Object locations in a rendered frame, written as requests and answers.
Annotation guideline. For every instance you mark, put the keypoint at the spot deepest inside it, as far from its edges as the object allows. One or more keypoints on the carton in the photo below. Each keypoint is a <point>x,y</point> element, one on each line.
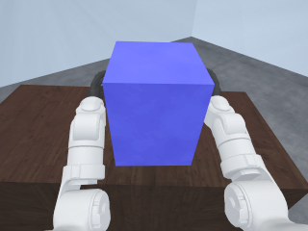
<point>157,95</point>

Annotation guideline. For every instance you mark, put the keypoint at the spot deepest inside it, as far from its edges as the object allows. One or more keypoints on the right robot hand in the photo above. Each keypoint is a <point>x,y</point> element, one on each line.
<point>217,89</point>

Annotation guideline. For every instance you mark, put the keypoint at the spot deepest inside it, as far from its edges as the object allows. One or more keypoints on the left robot forearm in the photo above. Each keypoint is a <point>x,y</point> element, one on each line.
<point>85,147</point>

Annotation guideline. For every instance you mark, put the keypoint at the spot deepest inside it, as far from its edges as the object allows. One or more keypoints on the right robot forearm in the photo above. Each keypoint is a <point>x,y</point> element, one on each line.
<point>239,161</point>

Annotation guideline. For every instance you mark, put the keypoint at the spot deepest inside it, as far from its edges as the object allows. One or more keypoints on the robot right upper arm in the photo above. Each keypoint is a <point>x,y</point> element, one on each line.
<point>258,205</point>

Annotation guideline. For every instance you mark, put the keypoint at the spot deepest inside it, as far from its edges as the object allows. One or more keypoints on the robot left upper arm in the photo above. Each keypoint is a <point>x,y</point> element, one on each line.
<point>82,210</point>

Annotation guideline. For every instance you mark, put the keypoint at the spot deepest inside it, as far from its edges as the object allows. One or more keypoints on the left robot hand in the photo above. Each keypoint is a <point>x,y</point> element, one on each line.
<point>95,86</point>

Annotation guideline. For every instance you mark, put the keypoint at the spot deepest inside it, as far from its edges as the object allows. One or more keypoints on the pedestal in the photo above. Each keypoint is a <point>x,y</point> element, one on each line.
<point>35,125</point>

